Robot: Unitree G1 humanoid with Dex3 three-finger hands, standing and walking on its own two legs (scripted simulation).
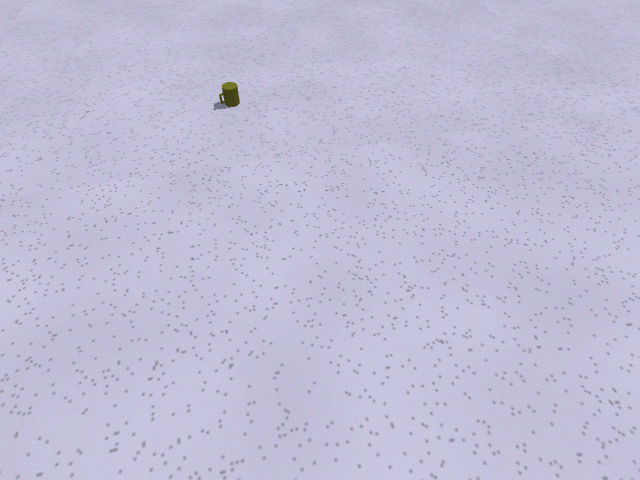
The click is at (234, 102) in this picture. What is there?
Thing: mug
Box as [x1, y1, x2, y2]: [219, 82, 239, 106]
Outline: 226,82 222,85 223,92 219,94 221,103 224,102 228,106 234,106 239,103 236,84 233,82
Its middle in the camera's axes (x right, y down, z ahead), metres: -0.52 -0.86 +2.30
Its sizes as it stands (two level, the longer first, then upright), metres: 0.124 0.090 0.110
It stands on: the floor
